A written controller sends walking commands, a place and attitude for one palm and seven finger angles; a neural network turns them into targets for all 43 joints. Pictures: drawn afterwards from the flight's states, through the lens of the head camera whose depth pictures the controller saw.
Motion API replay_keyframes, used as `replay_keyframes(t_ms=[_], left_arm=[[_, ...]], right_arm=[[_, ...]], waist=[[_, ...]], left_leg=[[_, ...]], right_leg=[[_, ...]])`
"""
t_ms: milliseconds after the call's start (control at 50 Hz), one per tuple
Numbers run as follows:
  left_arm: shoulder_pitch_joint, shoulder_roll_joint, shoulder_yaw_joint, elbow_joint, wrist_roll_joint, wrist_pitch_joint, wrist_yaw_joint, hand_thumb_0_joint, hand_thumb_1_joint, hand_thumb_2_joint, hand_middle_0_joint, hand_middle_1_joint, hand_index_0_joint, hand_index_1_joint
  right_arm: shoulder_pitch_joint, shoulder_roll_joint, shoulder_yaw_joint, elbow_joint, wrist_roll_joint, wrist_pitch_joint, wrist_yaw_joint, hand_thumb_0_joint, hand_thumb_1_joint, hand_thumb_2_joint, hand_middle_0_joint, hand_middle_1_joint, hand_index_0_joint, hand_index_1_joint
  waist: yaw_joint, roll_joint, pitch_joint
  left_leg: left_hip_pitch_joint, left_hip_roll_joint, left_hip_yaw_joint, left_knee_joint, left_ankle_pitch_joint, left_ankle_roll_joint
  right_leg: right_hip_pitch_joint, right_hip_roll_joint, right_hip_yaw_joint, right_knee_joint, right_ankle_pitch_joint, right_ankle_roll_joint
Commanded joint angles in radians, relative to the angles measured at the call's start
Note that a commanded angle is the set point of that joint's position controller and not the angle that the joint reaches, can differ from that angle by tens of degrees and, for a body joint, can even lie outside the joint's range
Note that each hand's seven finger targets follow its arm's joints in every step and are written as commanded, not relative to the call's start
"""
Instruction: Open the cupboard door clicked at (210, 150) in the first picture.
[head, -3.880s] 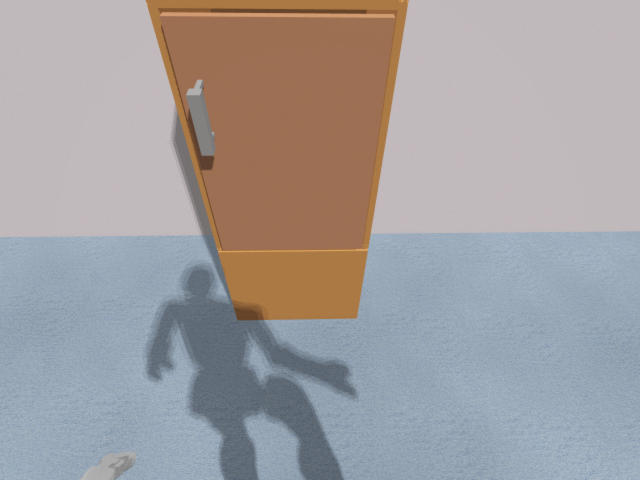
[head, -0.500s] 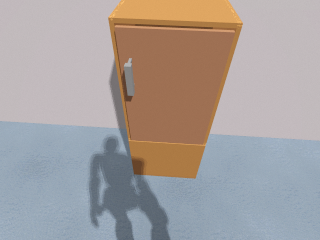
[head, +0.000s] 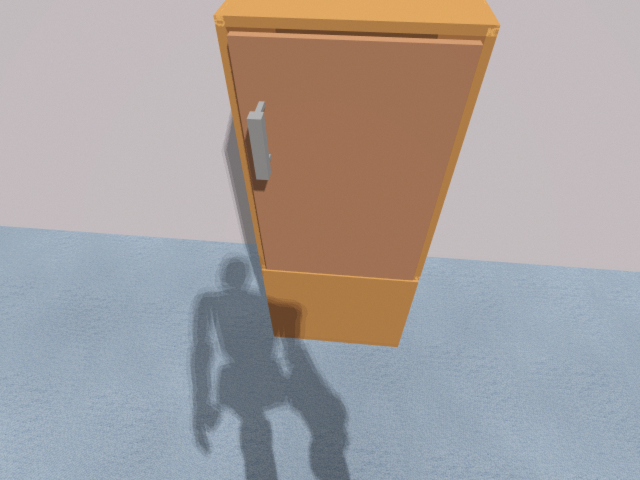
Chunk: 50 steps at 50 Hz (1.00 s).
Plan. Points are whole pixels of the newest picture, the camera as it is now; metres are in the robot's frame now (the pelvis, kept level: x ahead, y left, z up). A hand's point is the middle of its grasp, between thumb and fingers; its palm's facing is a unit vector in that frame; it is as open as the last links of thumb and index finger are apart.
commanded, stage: look again from close up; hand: left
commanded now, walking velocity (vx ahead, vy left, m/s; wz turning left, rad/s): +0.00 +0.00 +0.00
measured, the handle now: (262, 140) +0.65 +0.14 +0.08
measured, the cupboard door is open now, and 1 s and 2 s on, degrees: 0 0 0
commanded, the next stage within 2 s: shuffle to correct the standing spot in 0.36 s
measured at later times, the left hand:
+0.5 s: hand out of the picture +0.04 +0.18 -0.18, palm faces +0.00 -0.98 -0.20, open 7.3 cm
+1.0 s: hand out of the picture +0.00 +0.13 -0.17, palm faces +0.06 -0.98 -0.18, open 7.3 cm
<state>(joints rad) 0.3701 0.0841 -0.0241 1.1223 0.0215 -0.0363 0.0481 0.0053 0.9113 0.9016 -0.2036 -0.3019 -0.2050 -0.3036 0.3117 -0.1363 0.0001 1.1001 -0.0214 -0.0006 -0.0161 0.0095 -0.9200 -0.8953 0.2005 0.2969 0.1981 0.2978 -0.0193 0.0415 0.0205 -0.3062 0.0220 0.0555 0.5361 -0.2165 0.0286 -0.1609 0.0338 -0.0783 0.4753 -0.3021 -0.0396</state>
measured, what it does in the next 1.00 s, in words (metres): lifts its left foot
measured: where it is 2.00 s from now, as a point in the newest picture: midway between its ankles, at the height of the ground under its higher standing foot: outside the picture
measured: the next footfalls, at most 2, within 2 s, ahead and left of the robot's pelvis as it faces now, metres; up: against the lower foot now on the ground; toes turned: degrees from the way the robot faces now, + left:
left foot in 1.08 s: +0.22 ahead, +0.07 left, +0.00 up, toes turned +3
right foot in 1.40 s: +0.12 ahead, -0.18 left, +0.00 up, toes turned -3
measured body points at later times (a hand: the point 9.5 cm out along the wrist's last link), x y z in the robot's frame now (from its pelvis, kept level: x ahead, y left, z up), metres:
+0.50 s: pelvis +0.02 +0.00 +0.00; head +0.03 +0.01 +0.45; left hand +0.04 +0.23 -0.16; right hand +0.05 -0.23 -0.15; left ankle +0.04 +0.10 -0.74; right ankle -0.03 -0.10 -0.74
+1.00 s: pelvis +0.09 -0.02 -0.01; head +0.11 -0.02 +0.44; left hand +0.00 +0.19 -0.16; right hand +0.12 -0.25 -0.16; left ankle +0.10 +0.08 -0.70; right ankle -0.03 -0.09 -0.74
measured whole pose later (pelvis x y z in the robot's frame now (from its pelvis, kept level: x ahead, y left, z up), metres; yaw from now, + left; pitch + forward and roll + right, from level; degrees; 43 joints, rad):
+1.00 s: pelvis +0.09 -0.02 -0.01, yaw -1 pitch +1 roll +1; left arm 0.46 0.12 0.00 1.10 0.04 -0.05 0.05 0.00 0.91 0.90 -0.20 -0.30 -0.20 -0.30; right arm 0.23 -0.17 -0.02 1.08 -0.01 0.01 -0.02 0.01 -0.93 -0.90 0.20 0.30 0.20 0.30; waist 0.05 -0.02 0.04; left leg -0.47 0.02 0.09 0.91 -0.46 0.02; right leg -0.05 0.04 -0.06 0.47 -0.43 -0.06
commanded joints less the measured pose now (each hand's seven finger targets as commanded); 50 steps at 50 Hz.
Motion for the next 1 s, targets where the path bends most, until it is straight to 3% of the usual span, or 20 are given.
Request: replay_keyframes(t_ms=[0,20,120,260,400,440,500,580,640,680,740,760,780,800,820,840,860,900,940,980], left_arm=[[0.032,0.123,0.028,-0.062,-0.004,-0.019,0.005,0.0,0.9,0.9,-0.2,-0.3,-0.2,-0.3],[0.028,0.121,0.029,-0.064,-0.005,-0.015,0.005,0.0,0.9,0.9,-0.2,-0.3,-0.2,-0.3],[0.039,0.133,0.031,-0.078,-0.006,-0.007,0.003,0.0,0.9,0.9,-0.2,-0.3,-0.2,-0.3],[0.026,0.174,0.038,-0.096,-0.007,0.0,0.002,0.0,0.9,0.9,-0.2,-0.3,-0.2,-0.3],[0.004,0.202,0.043,-0.104,-0.006,0.005,-0.001,0.0,0.9,0.9,-0.2,-0.3,-0.2,-0.3],[-0.001,0.203,0.044,-0.101,-0.006,0.007,-0.002,0.0,0.9,0.9,-0.2,-0.3,-0.2,-0.3],[0.025,0.172,0.038,-0.082,0.0,0.016,-0.009,0.0,0.9,0.9,-0.2,-0.3,-0.2,-0.3],[0.028,0.171,0.045,-0.086,0.007,0.025,-0.025,0.0,0.9,0.9,-0.2,-0.3,-0.2,-0.3],[0.043,0.161,0.048,-0.087,0.01,0.022,-0.032,0.0,0.9,0.9,-0.2,-0.3,-0.2,-0.3],[0.054,0.148,0.05,-0.089,0.012,0.017,-0.035,0.0,0.9,0.9,-0.2,-0.3,-0.2,-0.3],[0.082,0.139,0.053,-0.079,0.011,0.007,-0.038,0.0,0.9,0.9,-0.2,-0.3,-0.2,-0.3],[0.11,0.14,0.057,-0.07,0.01,0.003,-0.037,0.0,0.9,0.9,-0.2,-0.3,-0.2,-0.3],[0.143,0.154,0.061,-0.056,0.01,-0.001,-0.035,0.0,0.9,0.9,-0.2,-0.3,-0.2,-0.3],[0.189,0.19,0.07,-0.04,0.011,-0.004,-0.029,0.0,0.9,0.9,-0.2,-0.3,-0.2,-0.3],[0.255,0.217,0.08,-0.018,0.011,-0.011,-0.02,0.0,0.9,0.9,-0.2,-0.3,-0.2,-0.3],[0.304,0.209,0.075,0.002,0.014,-0.02,-0.014,0.0,0.9,0.9,-0.2,-0.3,-0.2,-0.3],[0.299,0.185,0.069,0.005,0.018,-0.026,-0.006,0.0,0.9,0.9,-0.2,-0.3,-0.2,-0.3],[0.267,0.169,0.062,-0.005,0.018,-0.026,0.01,0.0,0.9,0.9,-0.2,-0.3,-0.2,-0.3],[0.228,0.166,0.052,-0.016,0.018,-0.023,0.014,0.0,0.9,0.9,-0.2,-0.3,-0.2,-0.3],[0.159,0.175,0.047,-0.036,0.01,-0.016,0.011,0.0,0.9,0.9,-0.2,-0.3,-0.2,-0.3]], right_arm=[[0.067,-0.06,-0.005,-0.064,0.004,-0.029,-0.002,0.0,-0.9,-0.9,0.2,0.3,0.2,0.3],[0.065,-0.067,-0.004,-0.066,0.004,-0.03,-0.003,0.0,-0.9,-0.9,0.2,0.3,0.2,0.3],[0.04,-0.085,-0.003,-0.068,0.005,-0.036,-0.008,0.0,-0.9,-0.9,0.2,0.3,0.2,0.3],[0.013,-0.112,-0.005,-0.06,0.007,-0.042,-0.013,0.0,-0.9,-0.9,0.2,0.3,0.2,0.3],[-0.013,-0.134,-0.009,-0.056,0.009,-0.043,-0.017,0.0,-0.9,-0.9,0.2,0.3,0.2,0.3],[-0.026,-0.141,-0.01,-0.055,0.009,-0.042,-0.017,0.0,-0.9,-0.9,0.2,0.3,0.2,0.3],[-0.01,-0.12,-0.007,-0.043,0.004,-0.033,-0.012,0.0,-0.9,-0.9,0.2,0.3,0.2,0.3],[-0.016,-0.141,-0.021,-0.056,-0.003,-0.022,-0.007,0.0,-0.9,-0.9,0.2,0.3,0.2,0.3],[0.002,-0.161,-0.033,-0.064,-0.002,-0.025,-0.008,0.0,-0.9,-0.9,0.2,0.3,0.2,0.3],[0.023,-0.175,-0.04,-0.065,-0.001,-0.031,-0.012,0.0,-0.9,-0.9,0.2,0.3,0.2,0.3],[0.028,-0.171,-0.044,-0.069,0.001,-0.04,-0.017,0.0,-0.9,-0.9,0.2,0.3,0.2,0.3],[0.014,-0.16,-0.043,-0.074,0.003,-0.042,-0.016,0.0,-0.9,-0.9,0.2,0.3,0.2,0.3],[-0.01,-0.139,-0.04,-0.084,0.005,-0.046,-0.015,0.0,-0.9,-0.9,0.2,0.3,0.2,0.3],[-0.046,-0.103,-0.03,-0.101,0.009,-0.05,-0.011,0.0,-0.9,-0.9,0.2,0.3,0.2,0.3],[-0.121,-0.076,-0.025,-0.131,0.003,-0.052,-0.004,0.0,-0.9,-0.9,0.2,0.3,0.2,0.3],[-0.173,-0.08,-0.028,-0.147,-0.003,-0.052,-0.002,0.0,-0.9,-0.9,0.2,0.3,0.2,0.3],[-0.17,-0.079,-0.03,-0.142,-0.004,-0.052,-0.001,0.0,-0.9,-0.9,0.2,0.3,0.2,0.3],[-0.188,-0.055,-0.023,-0.133,0.006,-0.048,0.004,0.0,-0.9,-0.9,0.2,0.3,0.2,0.3],[-0.187,-0.033,-0.012,-0.128,0.015,-0.038,0.004,0.0,-0.9,-0.9,0.2,0.3,0.2,0.3],[-0.136,-0.027,-0.003,-0.104,0.023,-0.033,-0.002,0.0,-0.9,-0.9,0.2,0.3,0.2,0.3]], waist=[[-0.006,-0.042,0.034],[-0.003,-0.074,0.053],[0.019,-0.077,0.078],[0.026,-0.06,0.019],[0.027,-0.027,-0.01],[0.028,-0.039,-0.005],[0.026,-0.038,0.01],[0.021,-0.013,0.117],[0.018,0.042,0.118],[0.018,0.055,0.095],[0.028,0.026,0.033],[0.043,0.007,0.014],[0.059,-0.073,0.006],[0.077,-0.223,0.013],[0.107,-0.326,0.06],[0.124,-0.256,0.076],[0.108,-0.191,0.084],[0.096,-0.104,0.087],[0.072,-0.115,0.064],[0.032,-0.157,0.035]], left_leg=[[0.046,0.063,-0.097,-0.068,0.036,0.009],[0.029,0.064,-0.103,-0.077,0.042,0.013],[0.018,0.07,-0.104,-0.105,0.093,0.02],[0.066,0.077,-0.093,-0.099,0.189,0.023],[0.104,0.088,-0.097,-0.098,0.241,0.027],[0.105,0.09,-0.093,-0.103,0.231,0.026],[0.091,0.092,-0.092,-0.109,0.032,0.032],[0.003,0.113,-0.149,-0.176,-0.262,0.048],[0.013,0.161,-0.219,-0.218,-0.304,0.081],[0.053,0.205,-0.274,-0.225,-0.256,0.115],[0.073,0.211,-0.247,-0.147,-0.087,0.125],[0.03,0.186,-0.196,-0.09,-0.043,0.11],[-0.057,0.129,-0.113,0.01,-0.008,0.081],[-0.197,0.045,0.01,0.163,-0.037,0.039],[-0.368,-0.017,0.074,0.324,-0.281,0.007],[-0.442,-0.008,0.029,0.471,-0.356,0.005],[-0.481,0.009,0.002,0.529,-0.329,0.005],[-0.476,0.021,0.013,0.464,-0.314,-0.004],[-0.359,0.0,0.035,0.333,-0.232,-0.015],[-0.137,-0.031,0.059,0.181,-0.09,-0.018]], right_leg=[[-0.131,-0.135,0.145,-0.101,-0.014,-0.039],[-0.126,-0.128,0.134,-0.089,-0.002,-0.034],[-0.103,-0.124,0.129,-0.069,0.074,-0.022],[-0.042,-0.134,0.131,-0.054,0.206,-0.014],[-0.021,-0.134,0.126,-0.057,0.234,-0.01],[-0.026,-0.136,0.126,-0.063,0.227,-0.008],[-0.048,-0.121,0.113,-0.062,0.018,-0.014],[-0.131,-0.095,0.106,-0.047,-0.18,-0.028],[-0.162,-0.068,0.067,0.032,-0.153,-0.026],[-0.193,-0.056,0.046,0.087,-0.124,-0.022],[-0.146,-0.062,0.055,0.061,-0.08,-0.025],[-0.079,-0.08,0.081,0.019,-0.051,-0.032],[0.017,-0.118,0.151,-0.036,-0.003,-0.05],[0.14,-0.212,0.279,-0.112,0.131,-0.085],[0.222,-0.329,0.417,-0.164,0.387,-0.149],[0.257,-0.372,0.436,-0.14,0.66,-0.193],[0.292,-0.355,0.377,-0.1,0.829,-0.205],[0.311,-0.314,0.272,-0.053,1.006,-0.168],[0.24,-0.268,0.218,-0.054,1.042,-0.133],[0.113,-0.221,0.151,-0.04,1.032,-0.1]])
